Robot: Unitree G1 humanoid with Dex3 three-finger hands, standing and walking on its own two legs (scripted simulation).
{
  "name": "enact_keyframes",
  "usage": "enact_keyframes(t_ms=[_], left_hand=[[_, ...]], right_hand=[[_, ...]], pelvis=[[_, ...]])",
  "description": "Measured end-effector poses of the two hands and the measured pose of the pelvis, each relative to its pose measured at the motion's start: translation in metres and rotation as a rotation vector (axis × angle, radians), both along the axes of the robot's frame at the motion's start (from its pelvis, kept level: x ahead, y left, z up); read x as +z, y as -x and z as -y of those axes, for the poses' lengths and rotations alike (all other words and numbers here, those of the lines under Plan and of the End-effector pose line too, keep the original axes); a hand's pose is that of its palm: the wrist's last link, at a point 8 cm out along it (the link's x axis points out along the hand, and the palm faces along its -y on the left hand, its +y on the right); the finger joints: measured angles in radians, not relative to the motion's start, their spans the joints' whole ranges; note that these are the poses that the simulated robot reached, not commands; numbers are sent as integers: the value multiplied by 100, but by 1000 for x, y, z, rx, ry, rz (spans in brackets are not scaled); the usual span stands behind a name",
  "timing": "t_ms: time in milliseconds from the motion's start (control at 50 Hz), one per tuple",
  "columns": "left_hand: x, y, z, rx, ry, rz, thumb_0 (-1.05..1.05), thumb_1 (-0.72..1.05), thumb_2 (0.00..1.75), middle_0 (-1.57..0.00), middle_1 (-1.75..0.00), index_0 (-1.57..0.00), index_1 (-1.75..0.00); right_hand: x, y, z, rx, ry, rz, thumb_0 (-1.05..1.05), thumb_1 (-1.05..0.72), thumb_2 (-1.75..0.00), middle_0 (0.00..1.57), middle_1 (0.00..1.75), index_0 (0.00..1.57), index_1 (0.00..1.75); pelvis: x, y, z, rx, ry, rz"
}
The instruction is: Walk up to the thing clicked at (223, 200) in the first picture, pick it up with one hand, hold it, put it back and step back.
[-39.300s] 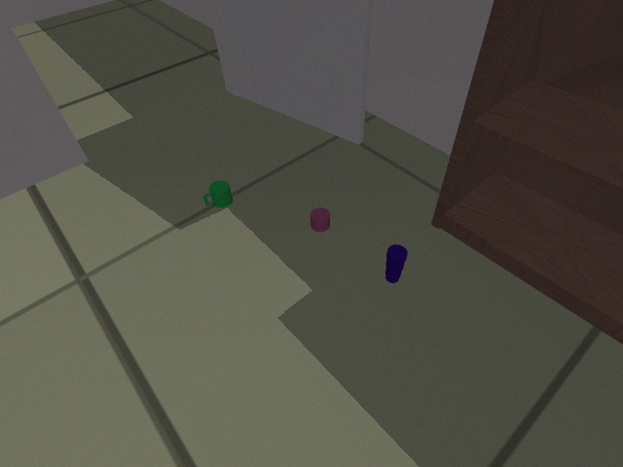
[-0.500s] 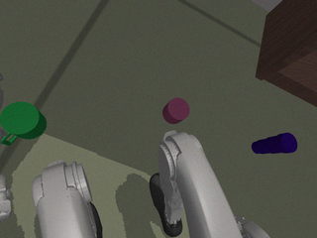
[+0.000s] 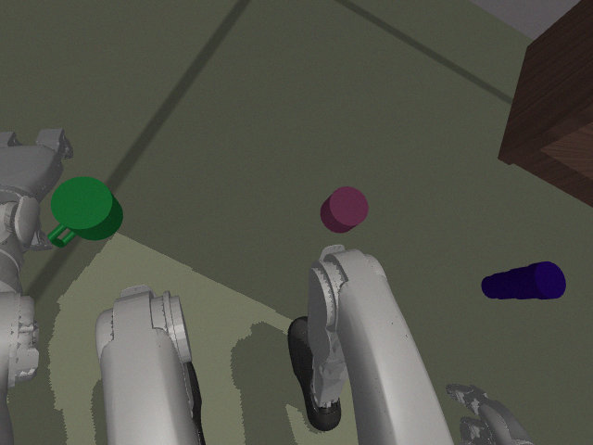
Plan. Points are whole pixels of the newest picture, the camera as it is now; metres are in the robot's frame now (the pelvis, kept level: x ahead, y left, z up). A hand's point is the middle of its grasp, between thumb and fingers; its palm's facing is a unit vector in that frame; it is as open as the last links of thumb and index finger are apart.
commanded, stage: withdraw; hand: left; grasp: from above
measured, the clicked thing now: (82, 217) +0.49 +0.26 -0.31
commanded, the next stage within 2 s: home in 0.08 s
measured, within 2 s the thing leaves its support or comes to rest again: neither
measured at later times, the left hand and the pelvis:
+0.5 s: hand out of the picture +0.48 +0.29 -0.08, palm faces -0.38 -0.19 -0.90, open 12.2 cm; pelvis +0.02 +0.01 +0.04, yaw +0 degrees
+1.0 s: hand out of the picture +0.28 +0.23 +0.13, palm faces -0.10 -0.87 -0.49, open 7.4 cm; pelvis +0.03 +0.00 +0.22, yaw +4 degrees
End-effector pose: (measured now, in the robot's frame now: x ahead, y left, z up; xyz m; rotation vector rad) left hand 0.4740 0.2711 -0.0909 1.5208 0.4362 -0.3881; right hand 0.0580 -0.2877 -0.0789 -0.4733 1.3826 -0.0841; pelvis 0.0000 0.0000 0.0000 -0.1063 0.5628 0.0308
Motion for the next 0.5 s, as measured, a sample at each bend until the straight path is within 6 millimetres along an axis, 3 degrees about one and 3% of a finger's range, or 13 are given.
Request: enact_keyframes(t_ms=[120, 200, 280, 380, 440, 500], left_hand=[[-38, -8, -1, 4, 6, 52, 0, -54, 103, -9, -103, -8, -103], [-41, -17, -5, 35, -5, 137, 0, -53, 102, -10, -102, -10, -102], [-22, -27, -13, 95, -27, 200, 0, -49, 99, -12, -99, -12, -99], [21, -32, -24, 187, -32, 193, 0, -36, 94, -18, -86, -18, -86], [48, -25, -30, 242, -5, 163, 0, -24, 92, -21, -76, -20, -76], [71, -4, -28, 279, 58, 102, 0, -9, 89, -22, -66, -21, -66]], right_hand=[[-17, 26, -12, -28, -2, -76, 0, -91, -90, 20, 29, 20, 30], [-27, 36, -25, -61, -40, -107, 0, -91, -90, 20, 29, 20, 30], [-32, 31, -36, -91, -87, -102, 0, -90, -89, 20, 29, 21, 30], [-26, 13, -41, -111, -134, -51, 0, -89, -89, 20, 29, 21, 30], [-14, -2, -40, -116, -155, -6, 0, -89, -89, 20, 29, 21, 30], [4, -19, -38, -117, -167, 31, 0, -89, -89, 20, 29, 21, 30]], pelvis=[[-20, -3, -4, -6, 19, -2], [-25, -8, -6, -7, 19, -21], [-21, -14, -7, -8, 11, -46], [-2, -19, -8, -6, 10, -73], [16, -21, -9, -3, 8, -78], [39, -23, -10, 2, 3, -78]])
